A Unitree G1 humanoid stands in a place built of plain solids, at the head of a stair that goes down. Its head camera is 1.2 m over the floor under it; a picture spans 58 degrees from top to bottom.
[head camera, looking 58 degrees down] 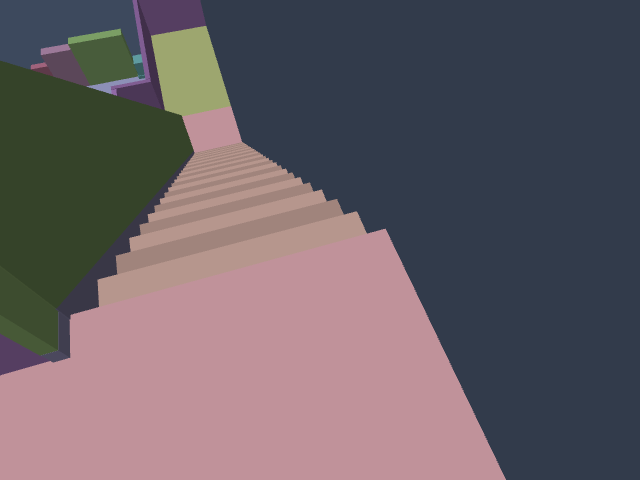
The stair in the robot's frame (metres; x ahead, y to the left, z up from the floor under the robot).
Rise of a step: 0.21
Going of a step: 0.23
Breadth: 1.01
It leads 18 degrees to the left of straight ahead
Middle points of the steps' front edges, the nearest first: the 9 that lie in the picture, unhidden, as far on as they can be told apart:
0.64 0.26 0.00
0.86 0.33 -0.20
1.08 0.40 -0.41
1.30 0.47 -0.61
1.52 0.54 -0.82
1.74 0.61 -1.02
1.95 0.68 -1.23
2.17 0.75 -1.43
2.39 0.82 -1.64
